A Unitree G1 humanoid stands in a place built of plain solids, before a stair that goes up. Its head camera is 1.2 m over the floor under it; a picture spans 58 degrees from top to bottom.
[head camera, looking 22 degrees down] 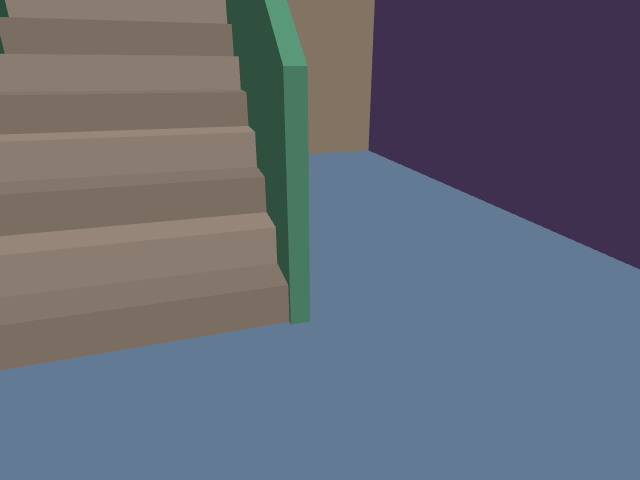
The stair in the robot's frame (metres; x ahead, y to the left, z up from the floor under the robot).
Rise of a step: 0.21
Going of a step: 0.25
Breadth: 1.40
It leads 17 degrees to the left of straight ahead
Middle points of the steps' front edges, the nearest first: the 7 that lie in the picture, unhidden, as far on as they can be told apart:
1.66 0.82 0.21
1.90 0.90 0.42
2.15 0.97 0.63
2.39 1.05 0.84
2.63 1.13 1.05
2.87 1.20 1.26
3.12 1.28 1.47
